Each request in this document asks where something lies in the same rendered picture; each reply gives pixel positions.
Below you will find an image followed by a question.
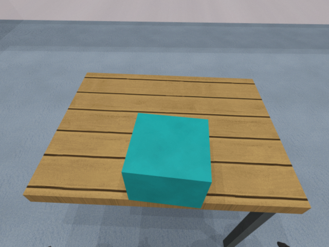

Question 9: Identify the carton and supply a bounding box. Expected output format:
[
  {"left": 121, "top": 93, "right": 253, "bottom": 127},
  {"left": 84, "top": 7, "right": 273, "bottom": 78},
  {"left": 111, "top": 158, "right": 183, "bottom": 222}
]
[{"left": 121, "top": 113, "right": 212, "bottom": 208}]

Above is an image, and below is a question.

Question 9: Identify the table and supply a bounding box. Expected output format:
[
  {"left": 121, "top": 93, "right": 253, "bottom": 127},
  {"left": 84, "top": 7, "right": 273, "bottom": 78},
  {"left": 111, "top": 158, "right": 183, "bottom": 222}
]
[{"left": 23, "top": 73, "right": 311, "bottom": 247}]

